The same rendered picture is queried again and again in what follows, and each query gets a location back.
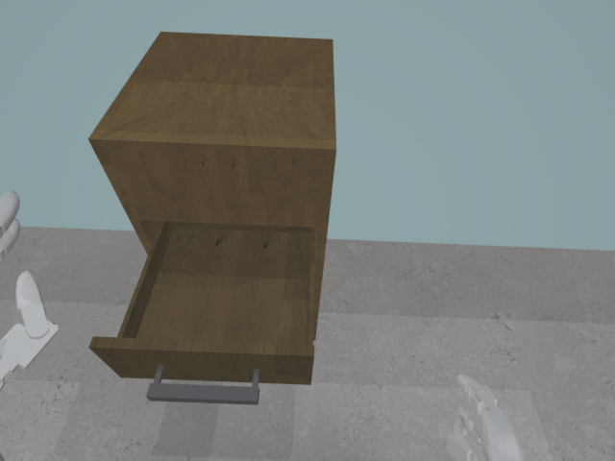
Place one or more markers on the right robot hand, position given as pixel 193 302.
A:
pixel 493 435

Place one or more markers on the handle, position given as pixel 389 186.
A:
pixel 158 391

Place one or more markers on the left robot hand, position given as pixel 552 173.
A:
pixel 22 344

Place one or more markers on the cabinet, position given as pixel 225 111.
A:
pixel 225 129

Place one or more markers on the drawer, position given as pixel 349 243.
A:
pixel 216 301

